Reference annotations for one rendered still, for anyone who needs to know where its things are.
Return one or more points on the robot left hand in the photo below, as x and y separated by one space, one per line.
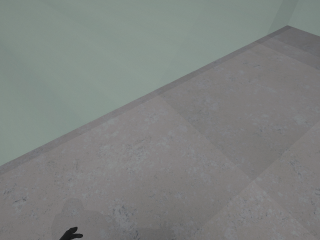
70 234

